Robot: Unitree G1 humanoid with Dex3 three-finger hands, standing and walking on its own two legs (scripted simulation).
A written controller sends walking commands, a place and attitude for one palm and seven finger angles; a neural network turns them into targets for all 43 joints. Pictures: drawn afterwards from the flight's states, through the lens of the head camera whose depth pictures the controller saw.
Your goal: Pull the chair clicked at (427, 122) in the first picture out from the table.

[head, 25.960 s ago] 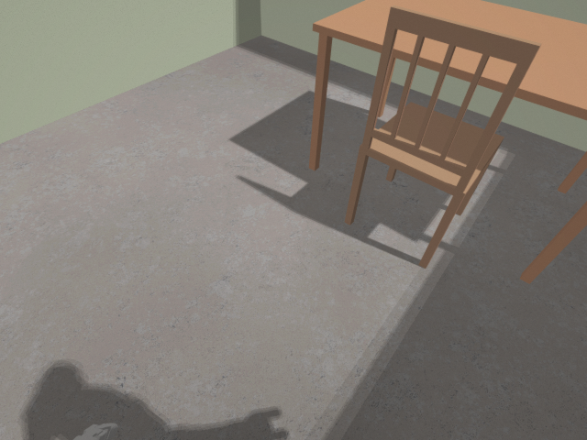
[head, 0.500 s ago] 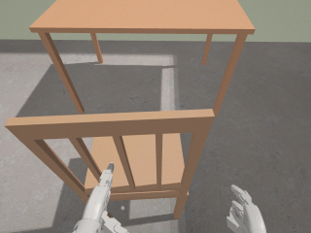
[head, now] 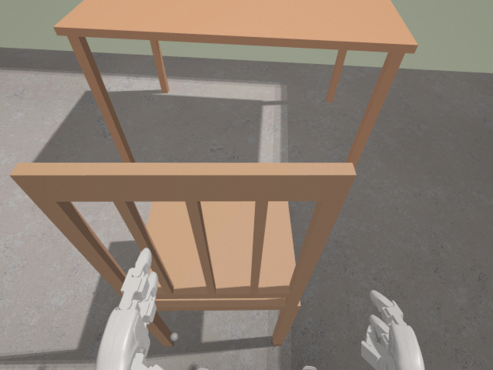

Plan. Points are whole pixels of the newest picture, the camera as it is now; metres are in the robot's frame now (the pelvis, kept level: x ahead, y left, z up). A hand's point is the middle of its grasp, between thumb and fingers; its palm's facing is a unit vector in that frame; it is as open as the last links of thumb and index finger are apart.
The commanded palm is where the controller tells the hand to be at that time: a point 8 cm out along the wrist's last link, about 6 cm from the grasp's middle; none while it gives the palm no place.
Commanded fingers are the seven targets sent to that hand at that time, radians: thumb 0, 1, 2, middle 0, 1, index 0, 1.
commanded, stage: draw the hand back to the body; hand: left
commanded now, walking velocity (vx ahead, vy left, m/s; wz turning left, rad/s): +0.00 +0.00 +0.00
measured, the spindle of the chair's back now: (204, 254) +0.31 +0.10 -0.01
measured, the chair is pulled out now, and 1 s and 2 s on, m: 0.58 0.58 0.58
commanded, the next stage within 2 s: step back with the hand held close in 1.42 s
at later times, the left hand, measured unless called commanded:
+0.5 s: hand (96, 309) +0.18 +0.19 +0.12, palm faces +0.21 -0.93 -0.31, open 16.5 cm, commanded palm +0.14 +0.23 +0.15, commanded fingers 0.00 -0.04 0.44 -0.07 -0.10 -0.07 -0.10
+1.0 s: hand (6, 242) +0.21 +0.25 +0.21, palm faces +0.45 -0.78 -0.43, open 10.0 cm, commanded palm +0.16 +0.29 +0.24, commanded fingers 0.00 0.86 0.88 -0.19 -0.29 -0.19 -0.29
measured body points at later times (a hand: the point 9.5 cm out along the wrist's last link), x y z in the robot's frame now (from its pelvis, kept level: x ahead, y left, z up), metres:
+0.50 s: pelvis +0.01 +0.00 +0.03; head +0.01 -0.02 +0.48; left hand +0.16 +0.23 +0.14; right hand +0.19 -0.23 -0.04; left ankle -0.03 +0.14 -0.67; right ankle +0.01 -0.14 -0.67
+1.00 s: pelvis +0.02 +0.00 +0.06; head +0.01 -0.03 +0.51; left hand +0.18 +0.29 +0.24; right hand +0.21 -0.22 -0.02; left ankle -0.03 +0.14 -0.67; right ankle +0.01 -0.14 -0.67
